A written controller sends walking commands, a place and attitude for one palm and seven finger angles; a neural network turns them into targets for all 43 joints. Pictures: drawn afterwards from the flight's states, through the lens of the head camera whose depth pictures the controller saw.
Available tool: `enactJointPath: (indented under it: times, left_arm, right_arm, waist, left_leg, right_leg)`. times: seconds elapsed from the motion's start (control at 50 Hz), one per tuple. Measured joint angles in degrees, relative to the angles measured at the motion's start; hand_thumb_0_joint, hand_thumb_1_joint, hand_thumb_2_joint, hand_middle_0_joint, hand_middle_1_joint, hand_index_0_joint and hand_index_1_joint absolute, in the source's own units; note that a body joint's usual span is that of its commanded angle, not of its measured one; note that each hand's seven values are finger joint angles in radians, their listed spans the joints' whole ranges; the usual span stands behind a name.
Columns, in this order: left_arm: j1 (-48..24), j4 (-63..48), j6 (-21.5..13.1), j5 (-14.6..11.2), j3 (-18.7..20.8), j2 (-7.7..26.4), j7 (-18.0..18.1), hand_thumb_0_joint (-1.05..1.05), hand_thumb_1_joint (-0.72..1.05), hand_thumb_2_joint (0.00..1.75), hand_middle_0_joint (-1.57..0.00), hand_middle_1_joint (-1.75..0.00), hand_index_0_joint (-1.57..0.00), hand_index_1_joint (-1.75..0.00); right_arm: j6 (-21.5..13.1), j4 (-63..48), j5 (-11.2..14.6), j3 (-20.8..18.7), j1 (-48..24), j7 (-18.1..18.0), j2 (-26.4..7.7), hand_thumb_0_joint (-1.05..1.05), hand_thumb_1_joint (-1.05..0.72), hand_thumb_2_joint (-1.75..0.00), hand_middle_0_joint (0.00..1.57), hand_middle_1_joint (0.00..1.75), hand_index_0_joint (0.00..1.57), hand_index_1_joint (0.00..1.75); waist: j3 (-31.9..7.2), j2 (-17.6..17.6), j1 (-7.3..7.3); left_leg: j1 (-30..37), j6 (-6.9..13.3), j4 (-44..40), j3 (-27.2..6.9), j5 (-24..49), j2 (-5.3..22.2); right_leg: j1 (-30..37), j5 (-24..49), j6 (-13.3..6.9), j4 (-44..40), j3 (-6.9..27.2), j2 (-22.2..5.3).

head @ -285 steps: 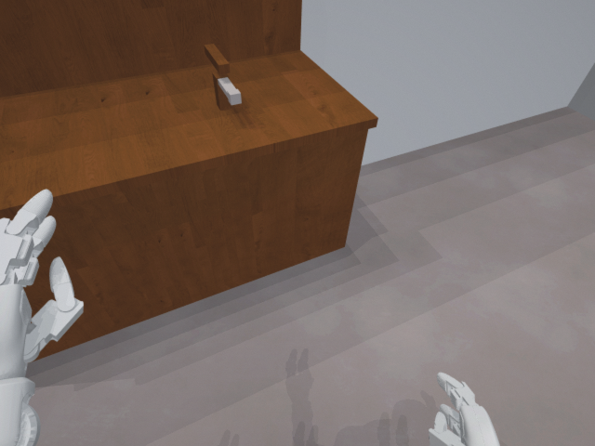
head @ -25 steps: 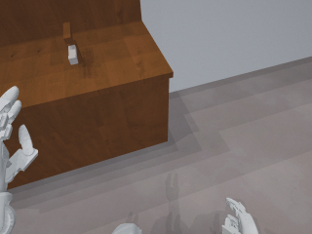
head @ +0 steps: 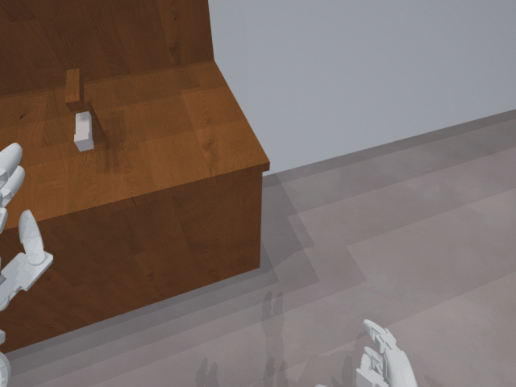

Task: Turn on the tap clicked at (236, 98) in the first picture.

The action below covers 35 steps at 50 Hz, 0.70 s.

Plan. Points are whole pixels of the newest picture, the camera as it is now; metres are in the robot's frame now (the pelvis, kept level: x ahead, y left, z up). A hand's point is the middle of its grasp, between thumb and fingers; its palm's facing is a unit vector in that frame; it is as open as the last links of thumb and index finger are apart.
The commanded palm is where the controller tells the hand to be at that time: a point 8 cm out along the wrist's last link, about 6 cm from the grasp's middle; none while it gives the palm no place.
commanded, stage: take the last steps up to it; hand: left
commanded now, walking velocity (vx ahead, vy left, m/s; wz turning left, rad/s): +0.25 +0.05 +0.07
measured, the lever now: (84, 141) +0.56 +0.41 +0.02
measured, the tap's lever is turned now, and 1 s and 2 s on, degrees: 0 0 0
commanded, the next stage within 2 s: come to a stop and stand still in 0.48 s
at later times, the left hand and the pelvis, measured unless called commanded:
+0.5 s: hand (77, 185) +0.31 +0.25 +0.18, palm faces +0.45 -0.81 -0.38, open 7.4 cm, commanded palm +0.25 +0.28 +0.18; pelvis +0.10 -0.01 -0.01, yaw +2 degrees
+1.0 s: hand (101, 183) +0.33 +0.22 +0.17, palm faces +0.40 -0.78 -0.47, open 7.4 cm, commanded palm +0.26 +0.27 +0.18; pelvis +0.12 -0.02 -0.01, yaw +2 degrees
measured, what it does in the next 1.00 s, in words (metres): walks ahead: right foot, then left foot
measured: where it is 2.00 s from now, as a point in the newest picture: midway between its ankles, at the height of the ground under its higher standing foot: outside the picture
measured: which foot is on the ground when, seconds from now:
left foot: down 0.00-0.06, up 0.08-0.34, down 0.36-0.70, up 0.72-0.94, down 0.96-1.00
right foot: up 0.00-0.02, down 0.04-0.38, up 0.40-0.64, down 0.66-1.00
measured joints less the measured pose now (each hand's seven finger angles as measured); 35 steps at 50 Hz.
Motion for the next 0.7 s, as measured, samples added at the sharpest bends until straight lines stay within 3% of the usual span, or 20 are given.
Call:
enactJointPath:
  times: [0.04, 0.06, 0.1, 0.14, 0.18, 0.26, 0.36, 0.38, 0.44, 0.5, 0.58, 0.66, 0.7]
  left_arm:
    - [-0.26, 1.01, 0.24, 0.20, 0.26, 0.93, -0.02, 0.02, 0.89, 0.90, -0.21, -0.31, -0.21, -0.30]
    - [-1.05, 1.68, 0.25, 0.46, 0.32, 1.20, -0.01, 0.02, 0.89, 0.90, -0.22, -0.31, -0.21, -0.30]
    - [-3.62, 3.58, 0.36, 0.58, -0.56, -0.29, -0.21, 0.02, 0.89, 0.90, -0.22, -0.31, -0.21, -0.30]
    - [-5.03, 4.67, 0.66, 0.33, -1.15, -2.08, -0.50, 0.02, 0.89, 0.90, -0.22, -0.31, -0.21, -0.30]
    - [-4.58, 4.75, 0.44, 0.47, -1.21, -3.23, -0.53, 0.02, 0.89, 0.90, -0.22, -0.31, -0.21, -0.30]
    - [-1.91, 2.29, -0.10, 0.79, -1.08, -2.88, -0.19, 0.02, 0.89, 0.90, -0.22, -0.31, -0.21, -0.30]
    - [-0.18, -2.07, -0.65, 0.67, -0.76, -1.09, 0.82, 0.02, 0.89, 0.90, -0.22, -0.31, -0.22, -0.30]
    - [-0.57, -2.30, -0.87, 0.57, -0.44, -0.49, 0.95, 0.02, 0.89, 0.90, -0.22, -0.31, -0.22, -0.30]
    - [-3.63, 0.65, -1.27, 0.43, 0.45, 0.59, 0.85, 0.02, 0.89, 0.90, -0.22, -0.31, -0.22, -0.30]
    - [-5.18, 2.93, -0.48, 0.29, 0.65, 0.19, 0.54, 0.02, 0.89, 0.90, -0.22, -0.31, -0.21, -0.30]
    - [-2.73, 1.68, 0.32, -0.04, -0.16, -0.88, 0.13, 0.02, 0.89, 0.90, -0.21, -0.30, -0.21, -0.30]
    - [-1.03, 1.59, 0.87, 0.03, -0.80, -0.16, 0.05, 0.02, 0.89, 0.90, -0.21, -0.30, -0.21, -0.30]
    - [-1.85, 3.04, 1.07, 0.29, -1.29, -0.83, 0.10, 0.02, 0.89, 0.90, -0.21, -0.31, -0.21, -0.30]
  right_arm:
    - [0.27, 0.14, 0.10, 0.29, 0.86, -0.31, 0.01, 0.01, -0.91, -0.90, 0.20, 0.30, 0.20, 0.30]
    - [0.50, 0.37, 0.17, 0.26, 0.97, -0.44, -0.32, 0.01, -0.91, -0.90, 0.20, 0.30, 0.20, 0.30]
    - [1.34, 2.62, 0.15, -0.30, -0.39, -0.50, -1.89, 0.01, -0.91, -0.90, 0.20, 0.30, 0.21, 0.30]
    - [2.37, 4.84, 0.14, -0.88, -1.81, -0.24, -3.33, 0.01, -0.91, -0.90, 0.20, 0.30, 0.21, 0.30]
    - [3.15, 5.71, 0.06, -1.24, -2.69, -0.23, -4.40, 0.01, -0.91, -0.90, 0.20, 0.30, 0.20, 0.30]
    - [3.47, 4.14, -0.22, -2.15, -2.56, -0.70, -5.32, 0.02, -0.91, -0.90, 0.20, 0.30, 0.20, 0.29]
    - [2.78, 0.53, -0.42, -3.55, -0.70, -1.27, -6.87, 0.01, -0.91, -0.90, 0.20, 0.30, 0.20, 0.29]
    - [2.68, 0.20, -0.28, -3.93, -0.62, -1.48, -6.83, 0.01, -0.91, -0.90, 0.20, 0.30, 0.20, 0.29]
    - [2.49, 0.35, -0.06, -4.07, -1.13, -1.80, -5.20, 0.01, -0.91, -0.90, 0.19, 0.30, 0.20, 0.29]
    - [1.58, 0.82, 0.21, -2.96, -1.48, -1.04, -3.35, 0.01, -0.91, -0.90, 0.19, 0.30, 0.20, 0.29]
    - [0.69, 0.58, 0.23, -1.01, -1.10, -0.01, -1.44, 0.01, -0.91, -0.90, 0.20, 0.30, 0.20, 0.29]
    - [0.58, 0.64, 0.03, 0.61, -0.43, -0.23, -0.39, 0.01, -0.91, -0.90, 0.20, 0.30, 0.20, 0.29]
    - [1.11, 1.56, -0.06, 0.91, -0.91, -0.35, -0.97, 0.01, -0.91, -0.90, 0.20, 0.30, 0.20, 0.30]
  waist:
    - [0.16, 0.47, 0.25]
    - [0.27, 0.79, 0.36]
    - [1.17, 2.07, 0.72]
    - [1.83, 1.78, 1.17]
    - [2.20, 1.03, 0.85]
    - [2.42, -1.56, -0.16]
    - [1.82, -2.52, -0.26]
    - [1.62, -2.86, -0.15]
    - [0.83, -3.94, 0.17]
    - [-0.11, -2.75, -0.43]
    - [-0.71, -1.19, -0.18]
    - [-0.48, -0.44, 0.59]
    - [0.15, 1.26, 0.92]
  left_leg:
    - [-0.12, -0.90, 3.55, -0.69, -2.70, 0.43]
    - [-1.32, -0.33, 7.34, -1.02, -4.67, 0.78]
    - [-5.92, 0.57, 20.14, -4.04, -9.48, -0.02]
    - [-10.54, 0.50, 31.60, -5.70, -10.24, -2.08]
    - [-13.76, 0.19, 35.74, -5.58, -8.63, -2.80]
    - [-13.94, 0.46, 23.83, -3.33, -4.97, -2.47]
    - [-6.56, 1.18, 2.88, -1.21, 2.79, -3.06]
    - [-6.01, 1.77, 2.25, -1.00, 5.32, -3.28]
    - [-6.18, 3.02, 5.16, -0.45, 2.77, -3.77]
    - [-5.45, 2.93, 3.48, -1.56, 2.63, -3.33]
    - [-4.35, 2.18, 1.37, -1.88, 3.12, -2.65]
    - [-4.38, 0.88, 3.50, -2.20, 1.31, -2.58]
    - [-4.74, 0.25, 6.09, -2.95, -0.40, -1.63]
  right_leg:
    - [3.39, 2.71, -0.30, -6.99, -1.29, 0.44]
    - [3.96, 6.51, -1.89, -7.81, -1.71, 0.53]
    - [3.46, 4.90, -3.66, -3.97, -2.47, 0.58]
    - [4.27, 2.56, -3.97, -3.45, -2.18, 0.27]
    - [5.75, 2.71, -3.49, -5.41, -1.99, 0.11]
    - [8.41, 3.59, -3.37, -9.32, -1.87, -0.33]
    - [10.14, 0.55, -2.08, -7.21, -1.98, -0.15]
    - [9.81, -0.95, -1.70, -5.08, -1.69, -0.46]
    - [5.78, -10.22, -1.19, 7.34, 2.19, 0.36]
    - [1.85, -9.86, -0.65, 14.34, 3.04, 1.51]
    - [1.47, -5.74, -0.08, 6.98, 2.03, 1.24]
    - [6.32, 0.04, 0.15, -6.64, 1.03, 1.59]
    - [7.21, 4.26, -2.10, -7.65, 0.34, 2.55]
